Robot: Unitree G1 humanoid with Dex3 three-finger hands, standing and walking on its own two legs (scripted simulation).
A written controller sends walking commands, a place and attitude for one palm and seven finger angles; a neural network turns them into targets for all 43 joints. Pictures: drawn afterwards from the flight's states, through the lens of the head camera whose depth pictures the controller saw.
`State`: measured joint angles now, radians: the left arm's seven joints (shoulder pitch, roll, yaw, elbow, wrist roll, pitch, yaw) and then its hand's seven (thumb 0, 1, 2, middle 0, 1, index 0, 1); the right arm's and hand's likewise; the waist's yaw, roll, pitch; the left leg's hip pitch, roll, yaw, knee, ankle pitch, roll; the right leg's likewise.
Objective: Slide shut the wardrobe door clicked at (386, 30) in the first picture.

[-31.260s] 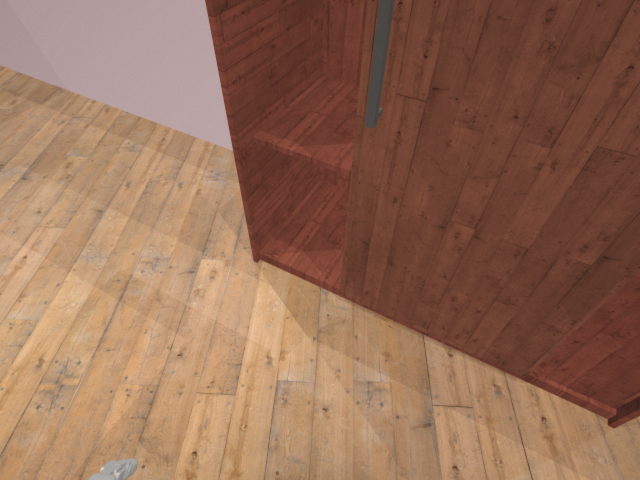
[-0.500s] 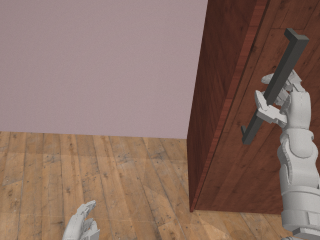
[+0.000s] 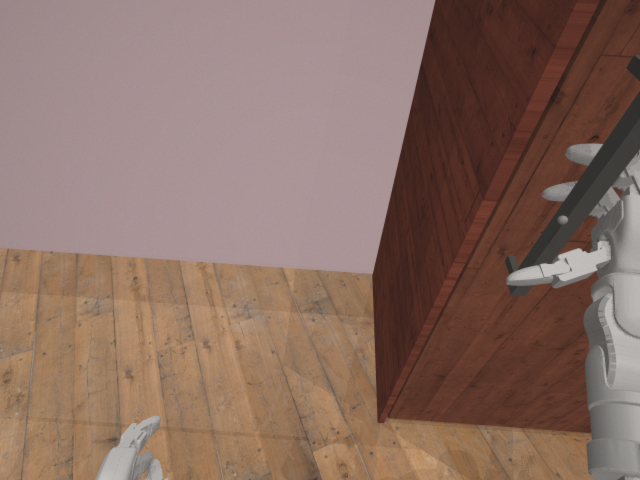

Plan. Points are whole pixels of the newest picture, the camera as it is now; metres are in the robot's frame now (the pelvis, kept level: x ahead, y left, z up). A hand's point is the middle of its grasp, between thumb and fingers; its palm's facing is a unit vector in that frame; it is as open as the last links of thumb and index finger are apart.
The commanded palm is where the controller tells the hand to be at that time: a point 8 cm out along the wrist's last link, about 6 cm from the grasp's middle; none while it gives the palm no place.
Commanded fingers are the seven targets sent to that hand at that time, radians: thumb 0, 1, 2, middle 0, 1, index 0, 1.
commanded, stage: slip the hand off the handle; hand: right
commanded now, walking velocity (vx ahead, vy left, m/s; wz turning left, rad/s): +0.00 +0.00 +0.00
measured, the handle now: (567, 199) +0.39 -0.26 +0.19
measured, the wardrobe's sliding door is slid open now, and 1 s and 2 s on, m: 0.00 0.00 0.00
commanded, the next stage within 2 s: draw the hand back to the body in 1.36 s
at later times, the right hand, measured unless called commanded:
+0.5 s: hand (605, 226) +0.35 -0.29 +0.19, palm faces +0.31 +0.94 -0.16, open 14.6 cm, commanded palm +0.31 -0.34 +0.19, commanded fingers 0.00 0.55 -0.20 0.25 1.15 0.25 1.15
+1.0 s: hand out of the picture +0.31 -0.32 +0.18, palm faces +0.30 +0.94 -0.16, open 14.7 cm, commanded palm +0.26 -0.36 +0.19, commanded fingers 0.00 0.55 -0.20 0.25 1.15 0.25 1.15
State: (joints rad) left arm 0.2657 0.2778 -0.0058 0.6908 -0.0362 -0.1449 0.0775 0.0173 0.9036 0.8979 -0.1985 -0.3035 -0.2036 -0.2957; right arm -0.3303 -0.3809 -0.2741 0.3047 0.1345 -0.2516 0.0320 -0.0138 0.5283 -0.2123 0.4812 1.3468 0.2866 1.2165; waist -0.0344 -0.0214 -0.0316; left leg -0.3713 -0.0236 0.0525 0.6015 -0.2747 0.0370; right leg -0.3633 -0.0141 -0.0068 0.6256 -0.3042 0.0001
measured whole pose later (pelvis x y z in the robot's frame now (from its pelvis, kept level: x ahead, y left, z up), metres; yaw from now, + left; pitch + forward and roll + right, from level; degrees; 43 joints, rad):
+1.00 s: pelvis +0.01 -0.03 +0.00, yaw +1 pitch +3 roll +1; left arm 0.28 0.25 -0.04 0.63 -0.03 -0.16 0.09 0.02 0.90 0.90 -0.20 -0.30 -0.20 -0.30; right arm -0.10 -0.42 -0.44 0.14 0.22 -0.18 0.19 -0.02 0.55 -0.20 0.27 1.16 0.26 1.15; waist -0.05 -0.02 -0.07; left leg -0.37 0.00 0.02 0.62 -0.30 -0.01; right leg -0.37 0.01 -0.04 0.67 -0.35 -0.04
